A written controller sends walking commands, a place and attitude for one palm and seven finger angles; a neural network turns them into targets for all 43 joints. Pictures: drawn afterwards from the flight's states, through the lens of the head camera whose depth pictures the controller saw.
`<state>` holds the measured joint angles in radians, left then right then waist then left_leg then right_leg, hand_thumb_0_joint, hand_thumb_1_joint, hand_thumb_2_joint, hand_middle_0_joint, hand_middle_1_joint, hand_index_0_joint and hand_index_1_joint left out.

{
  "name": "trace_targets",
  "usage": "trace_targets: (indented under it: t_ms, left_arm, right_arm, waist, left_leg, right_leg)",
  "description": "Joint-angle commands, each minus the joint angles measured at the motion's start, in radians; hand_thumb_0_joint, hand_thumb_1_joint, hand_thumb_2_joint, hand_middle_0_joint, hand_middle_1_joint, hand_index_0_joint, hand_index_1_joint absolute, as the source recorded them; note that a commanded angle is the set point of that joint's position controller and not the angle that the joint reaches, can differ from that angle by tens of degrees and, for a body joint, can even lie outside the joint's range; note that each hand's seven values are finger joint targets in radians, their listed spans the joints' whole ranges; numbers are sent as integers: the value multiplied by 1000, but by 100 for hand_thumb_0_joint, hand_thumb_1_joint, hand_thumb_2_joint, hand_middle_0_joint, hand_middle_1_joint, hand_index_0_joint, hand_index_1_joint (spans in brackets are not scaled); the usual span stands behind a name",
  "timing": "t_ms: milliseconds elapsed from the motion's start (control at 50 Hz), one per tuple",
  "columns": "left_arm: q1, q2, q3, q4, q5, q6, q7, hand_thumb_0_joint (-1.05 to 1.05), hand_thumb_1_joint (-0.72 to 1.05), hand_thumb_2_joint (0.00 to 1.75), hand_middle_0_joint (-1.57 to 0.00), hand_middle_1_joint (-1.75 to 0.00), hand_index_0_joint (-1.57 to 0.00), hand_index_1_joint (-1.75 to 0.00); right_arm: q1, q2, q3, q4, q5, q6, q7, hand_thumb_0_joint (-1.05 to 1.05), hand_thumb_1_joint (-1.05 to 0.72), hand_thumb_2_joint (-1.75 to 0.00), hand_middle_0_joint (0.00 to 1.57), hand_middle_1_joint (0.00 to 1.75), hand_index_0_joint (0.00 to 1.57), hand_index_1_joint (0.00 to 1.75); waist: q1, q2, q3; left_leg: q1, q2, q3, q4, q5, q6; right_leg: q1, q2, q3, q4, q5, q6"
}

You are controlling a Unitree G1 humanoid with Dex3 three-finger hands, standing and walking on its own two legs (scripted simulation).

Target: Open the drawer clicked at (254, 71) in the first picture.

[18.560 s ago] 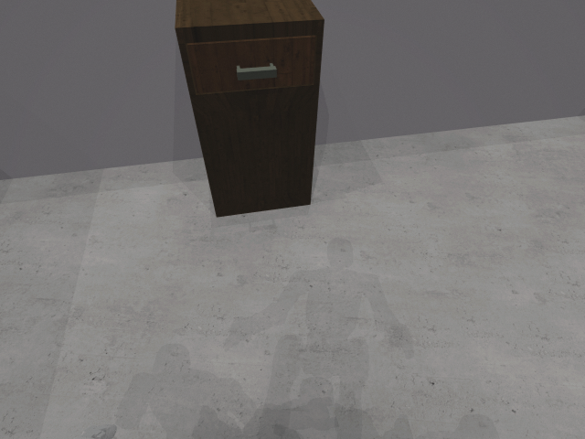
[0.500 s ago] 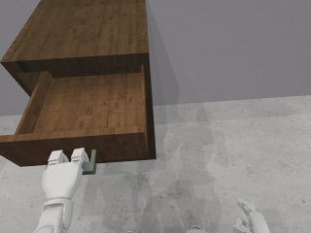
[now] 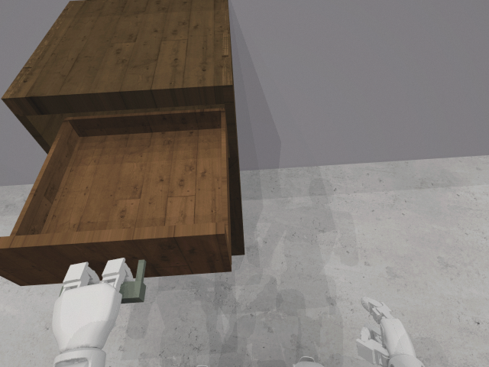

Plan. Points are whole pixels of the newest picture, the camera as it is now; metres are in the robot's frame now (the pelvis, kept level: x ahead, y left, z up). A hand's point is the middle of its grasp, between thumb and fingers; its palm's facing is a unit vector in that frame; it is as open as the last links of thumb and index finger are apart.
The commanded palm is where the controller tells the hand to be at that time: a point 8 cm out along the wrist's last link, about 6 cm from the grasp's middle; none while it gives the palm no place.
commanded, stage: pull the drawer open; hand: left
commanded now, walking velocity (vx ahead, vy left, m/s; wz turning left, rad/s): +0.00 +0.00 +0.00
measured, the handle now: (106, 280) +0.25 +0.25 -0.01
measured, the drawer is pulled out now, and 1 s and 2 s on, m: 0.30 0.30 0.29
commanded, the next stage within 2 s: open the thumb to release the handle in 0.04 s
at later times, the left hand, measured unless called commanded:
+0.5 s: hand (103, 313) +0.20 +0.25 -0.03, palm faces -0.03 -0.03 -1.00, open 9.1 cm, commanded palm +0.19 +0.26 +0.02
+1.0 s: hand (103, 311) +0.21 +0.25 -0.03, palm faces +0.00 -0.02 -1.00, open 13.6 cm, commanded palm +0.20 +0.25 +0.02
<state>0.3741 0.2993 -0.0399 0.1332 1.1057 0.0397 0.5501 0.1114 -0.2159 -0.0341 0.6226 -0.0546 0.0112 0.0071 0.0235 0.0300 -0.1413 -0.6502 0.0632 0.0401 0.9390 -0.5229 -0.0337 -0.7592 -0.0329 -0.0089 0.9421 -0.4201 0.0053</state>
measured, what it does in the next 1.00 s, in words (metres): stands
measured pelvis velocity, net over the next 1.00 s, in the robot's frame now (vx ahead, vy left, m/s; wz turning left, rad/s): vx -0.04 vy -0.01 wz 0.04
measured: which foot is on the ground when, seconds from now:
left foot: down 0.00-1.00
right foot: down 0.00-1.00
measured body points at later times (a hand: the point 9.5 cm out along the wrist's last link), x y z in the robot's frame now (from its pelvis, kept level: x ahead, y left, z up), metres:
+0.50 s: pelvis -0.01 -0.01 +0.00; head +0.05 -0.03 +0.45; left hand +0.20 +0.25 +0.02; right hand +0.18 -0.23 -0.12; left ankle -0.04 +0.14 -0.68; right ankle +0.02 -0.13 -0.68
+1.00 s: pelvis -0.04 -0.01 +0.00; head +0.02 -0.03 +0.45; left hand +0.20 +0.25 +0.02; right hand +0.15 -0.25 -0.12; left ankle -0.04 +0.14 -0.68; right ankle +0.02 -0.13 -0.68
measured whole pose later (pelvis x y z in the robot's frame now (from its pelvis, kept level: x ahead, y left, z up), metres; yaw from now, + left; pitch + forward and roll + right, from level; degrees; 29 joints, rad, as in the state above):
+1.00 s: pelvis -0.04 -0.01 +0.00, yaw +2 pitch +12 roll +1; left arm 0.10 0.32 -0.06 0.37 1.10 0.01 0.55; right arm 0.14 -0.24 -0.04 0.71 -0.04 -0.03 -0.08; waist 0.05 0.03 -0.10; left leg -0.68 0.04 0.01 0.93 -0.45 -0.04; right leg -0.78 -0.06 -0.03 0.94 -0.37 0.00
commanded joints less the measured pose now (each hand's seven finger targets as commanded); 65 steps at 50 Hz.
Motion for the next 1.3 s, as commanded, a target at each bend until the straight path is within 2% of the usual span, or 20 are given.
trace_targets:
  t_ms: [0, 100, 120, 140, 180, 260, 300, 340, 440, 520, 540, 700, 720, 740, 840, 880, 920, 980, 1120, 1280]
  left_arm:
    - [187, 131, 93, -215, -14, -7, 57, 0, 90, 90, -40, -135, -40, -135]
    - [210, 121, 85, -240, -9, -17, 64, 0, 90, 90, -40, -135, -40, -135]
    - [-162, 190, 125, -209, 14, -22, 79, 0, 90, 90, -40, -135, -40, -135]
    - [-158, 202, 160, -163, 32, -30, 93, 0, 83, 87, -40, -134, -40, -134]
    - [-111, 167, 142, -109, 26, -22, 100, 0, 69, 81, -38, -133, -38, -133]
    - [-121, 165, 118, -106, 3, 19, 84, 0, 41, 69, -36, -130, -36, -130]
    - [-159, 167, 101, -101, -3, 37, 66, 0, 27, 63, -35, -128, -35, -128]
    - [-187, 207, 130, -81, 1, 38, 54, 0, 13, 57, -35, -127, -35, -127]
    - [-239, 202, 122, -33, -7, 3, 27, 0, -22, 42, -32, -123, -32, -123]
    - [-246, 209, 137, -20, -4, -27, 28, 0, -50, 30, -30, -120, -30, -120]
    - [-274, 194, 118, -10, 0, -35, 32, 0, -50, 30, -30, -120, -30, -120]
    - [-322, 225, 145, 24, -7, -39, 47, 0, -50, 30, -30, -120, -30, -120]
    - [-288, 196, 120, -31, -16, -35, 47, 0, -50, 30, -30, -120, -30, -120]
    - [-294, 192, 108, -20, -16, -29, 49, 0, -50, 30, -30, -120, -30, -120]
    - [-410, 232, 118, 60, -5, -13, 38, 0, -50, 30, -30, -120, -30, -120]
    - [-476, 214, 85, 54, 0, -18, 34, 0, -50, 30, -30, -120, -30, -120]
    - [-512, 232, 98, 74, -1, -19, 35, 0, -50, 30, -30, -120, -30, -120]
    - [-524, 217, 78, 111, -4, -17, 27, 0, -50, 30, -30, -120, -30, -120]
    - [-632, 273, 102, 36, -23, -27, 14, 0, -50, 30, -30, -120, -30, -120]
    - [-566, 272, 124, -50, -50, -56, 6, 0, -50, 30, -30, -120, -30, -120]
  right_arm:
    - [-78, -118, -42, -159, -1, -46, -1, 0, -90, -90, 20, 30, 20, 30]
    - [-75, -117, -44, -167, -6, -43, 8, 0, -90, -90, 20, 30, 20, 30]
    - [-80, -132, -41, -116, -10, -41, -13, 0, -90, -90, 20, 30, 20, 30]
    - [-67, -130, -50, -112, -23, -49, -25, 0, -90, -90, 20, 30, 20, 30]
    - [-58, -124, -53, -107, -17, -63, -31, 0, -90, -90, 20, 30, 20, 30]
    - [-50, -129, -57, -100, -3, -62, -40, 0, -90, -90, 20, 30, 20, 30]
    - [-62, -130, -51, -98, 2, -55, -50, 0, -90, -90, 20, 30, 20, 30]
    - [-71, -131, -43, -90, 0, -50, -63, 0, -90, -90, 20, 30, 20, 30]
    - [-74, -125, -36, -80, 5, -55, -76, 0, -90, -90, 20, 30, 20, 30]
    - [-65, -125, -41, -80, 4, -64, -75, 0, -90, -90, 20, 30, 20, 30]
    - [-62, -122, -42, -75, 3, -67, -74, 0, -90, -90, 20, 30, 20, 30]
    - [-60, -128, -47, -71, 10, -81, -77, 0, -90, -90, 20, 30, 20, 30]
    - [-64, -126, -49, -91, 11, -83, -74, 0, -90, -90, 20, 30, 20, 30]
    - [-64, -126, -47, -85, 13, -86, -75, 0, -90, -90, 20, 30, 20, 30]
    - [-62, -134, -39, -62, 14, -84, -88, 0, -90, -90, 20, 30, 20, 30]
    - [-57, -131, -40, -62, 16, -86, -92, 0, -90, -90, 20, 30, 20, 30]
    - [-49, -137, -40, -51, 15, -87, -96, 0, -90, -90, 20, 30, 20, 30]
    - [-41, -133, -40, -44, 19, -89, -99, 0, -90, -90, 20, 30, 20, 30]
    - [-50, -132, -35, -53, 25, -87, -115, 0, -90, -90, 20, 30, 20, 30]
    - [-58, -123, -33, -63, 24, -95, -116, 0, -90, -90, 20, 30, 20, 30]
  waist:
    - [53, 4, -208]
    - [51, 17, -220]
    - [-25, 2, -191]
    - [9, 13, -190]
    - [17, 2, -232]
    - [18, -17, -278]
    - [10, -54, -256]
    - [23, -57, -246]
    - [17, -52, -179]
    - [28, -27, -210]
    - [16, -30, -195]
    - [25, -42, -201]
    - [29, -34, -235]
    - [20, -32, -212]
    - [6, -70, -157]
    - [-2, -26, -171]
    - [-6, -47, -192]
    - [-4, -60, -184]
    - [3, -18, -239]
    - [16, -11, -219]
  left_leg:
    - [89, -77, -1, -106, 459, 35]
    - [89, -73, -4, -90, 486, 35]
    - [62, -72, -17, -61, 417, 34]
    - [48, -80, -15, -64, 373, 35]
    - [58, -85, -5, -64, 363, 36]
    - [90, -88, -5, -83, 400, 37]
    - [77, -91, -3, -93, 370, 41]
    - [69, -96, 3, -105, 350, 43]
    - [46, -99, 5, -122, 277, 45]
    - [47, -99, 4, -123, 264, 44]
    - [44, -99, 5, -119, 253, 43]
    - [4, -105, 9, -117, 194, 47]
    - [32, -103, 5, -130, 208, 47]
    - [36, -104, 10, -130, 208, 47]
    - [-4, -103, 7, -139, 144, 50]
    - [19, -105, 7, -145, 135, 51]
    - [25, -103, 2, -144, 141, 53]
    - [17, -107, 6, -146, 135, 52]
    - [80, -109, 3, -181, 157, 54]
    - [147, -108, 4, -240, 207, 49]
  right_leg:
    - [228, 57, -28, -95, 416, -50]
    - [211, 58, -25, -78, 429, -50]
    - [134, 51, -27, -69, 393, -44]
    - [131, 54, -28, -64, 346, -44]
    - [147, 52, -27, -70, 346, -46]
    - [207, 50, -33, -91, 388, -43]
    - [224, 47, -29, -113, 382, -37]
    - [242, 44, -21, -120, 376, -36]
    - [213, 40, -18, -150, 273, -32]
    - [210, 41, -16, -148, 240, -37]
    - [191, 40, -16, -149, 227, -34]
    - [190, 35, -5, -159, 150, -32]
    - [215, 37, -5, -167, 158, -35]
    - [204, 37, -8, -170, 162, -33]
    - [177, 31, -1, -191, 75, -27]
    - [160, 32, -6, -195, 57, -31]
    - [166, 33, -6, -193, 62, -31]
    - [171, 30, -5, -200, 61, -27]
    - [235, 30, -1, -227, 74, -28]
    - [301, 34, -12, -269, 121, -27]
